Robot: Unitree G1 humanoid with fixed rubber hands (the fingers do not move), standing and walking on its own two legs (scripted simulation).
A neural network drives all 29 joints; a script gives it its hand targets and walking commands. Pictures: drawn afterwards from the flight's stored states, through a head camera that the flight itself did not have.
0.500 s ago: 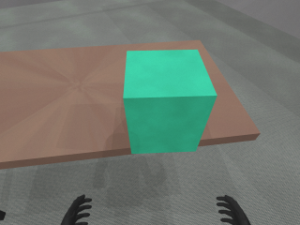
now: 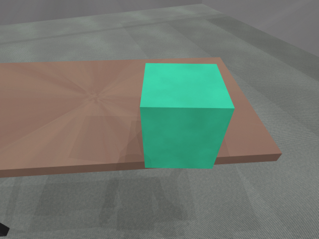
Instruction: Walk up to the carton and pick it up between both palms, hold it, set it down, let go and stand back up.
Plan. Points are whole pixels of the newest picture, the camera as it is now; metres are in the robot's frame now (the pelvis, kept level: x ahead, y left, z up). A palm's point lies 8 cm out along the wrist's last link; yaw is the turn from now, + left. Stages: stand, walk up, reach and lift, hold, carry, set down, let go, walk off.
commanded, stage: stand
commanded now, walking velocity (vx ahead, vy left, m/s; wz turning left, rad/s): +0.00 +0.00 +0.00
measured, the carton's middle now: (179, 117) +0.45 -0.03 +0.08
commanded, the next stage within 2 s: none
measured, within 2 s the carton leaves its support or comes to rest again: neither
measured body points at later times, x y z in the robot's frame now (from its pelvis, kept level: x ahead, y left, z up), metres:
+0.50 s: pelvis -0.03 +0.00 +0.00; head -0.05 +0.01 +0.45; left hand -0.05 +0.21 -0.16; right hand -0.06 -0.21 -0.15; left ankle +0.03 +0.13 -0.73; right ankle -0.04 -0.11 -0.73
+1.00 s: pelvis -0.05 +0.00 +0.00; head -0.07 +0.02 +0.45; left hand -0.10 +0.20 -0.17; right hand -0.07 -0.20 -0.15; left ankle +0.03 +0.13 -0.73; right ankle -0.04 -0.11 -0.73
